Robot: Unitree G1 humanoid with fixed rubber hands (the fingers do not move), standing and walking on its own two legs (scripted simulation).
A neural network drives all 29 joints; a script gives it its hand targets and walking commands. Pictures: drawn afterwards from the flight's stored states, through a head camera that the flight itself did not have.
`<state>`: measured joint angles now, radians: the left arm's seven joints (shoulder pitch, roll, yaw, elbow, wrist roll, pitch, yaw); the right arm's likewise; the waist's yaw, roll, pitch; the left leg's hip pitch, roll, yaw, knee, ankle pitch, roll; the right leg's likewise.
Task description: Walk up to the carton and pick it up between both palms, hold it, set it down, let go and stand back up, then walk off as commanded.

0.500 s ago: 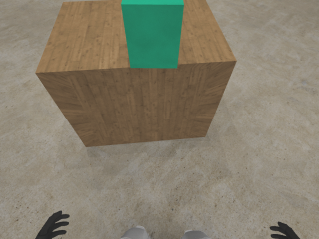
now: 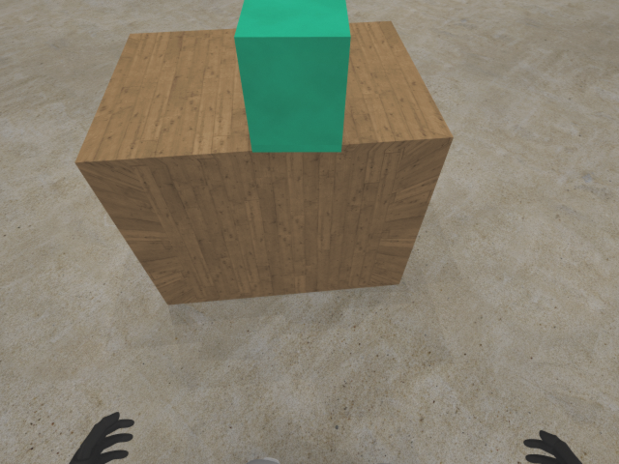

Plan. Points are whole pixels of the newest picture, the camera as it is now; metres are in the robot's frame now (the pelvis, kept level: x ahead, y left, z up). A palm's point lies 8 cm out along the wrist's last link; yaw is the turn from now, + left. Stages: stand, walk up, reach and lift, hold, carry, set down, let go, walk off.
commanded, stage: stand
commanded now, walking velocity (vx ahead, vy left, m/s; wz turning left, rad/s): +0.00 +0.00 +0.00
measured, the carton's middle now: (296, 74) +0.86 +0.03 +0.05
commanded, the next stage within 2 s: none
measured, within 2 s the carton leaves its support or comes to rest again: neither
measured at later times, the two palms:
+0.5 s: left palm out of the picture +0.14 +0.30 -0.08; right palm out of the picture +0.10 -0.31 -0.08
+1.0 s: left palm out of the picture +0.13 +0.30 -0.08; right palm out of the picture +0.10 -0.31 -0.08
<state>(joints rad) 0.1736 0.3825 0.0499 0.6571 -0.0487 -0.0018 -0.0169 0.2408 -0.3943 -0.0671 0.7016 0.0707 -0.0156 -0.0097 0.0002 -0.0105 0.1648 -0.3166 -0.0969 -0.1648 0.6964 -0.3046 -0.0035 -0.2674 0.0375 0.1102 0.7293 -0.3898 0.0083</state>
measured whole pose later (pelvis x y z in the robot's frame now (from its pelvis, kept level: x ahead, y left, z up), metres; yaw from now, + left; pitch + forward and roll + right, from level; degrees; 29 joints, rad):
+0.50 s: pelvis +0.00 +0.00 +0.00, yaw +0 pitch -4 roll +1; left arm 0.17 0.38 0.05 0.69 -0.05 0.00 -0.01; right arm 0.24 -0.39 -0.07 0.72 0.07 -0.02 0.00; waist 0.00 -0.01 0.14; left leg -0.32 -0.10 -0.16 0.70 -0.30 0.00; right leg -0.27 0.04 0.11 0.73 -0.39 0.01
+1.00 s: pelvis +0.00 +0.00 +0.00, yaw +0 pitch -4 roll +1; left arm 0.16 0.38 0.05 0.73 -0.05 0.00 -0.01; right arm 0.24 -0.39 -0.07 0.74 0.07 -0.02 0.00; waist 0.00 -0.01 0.13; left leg -0.32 -0.10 -0.16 0.70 -0.30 0.00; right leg -0.27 0.04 0.11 0.73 -0.39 0.01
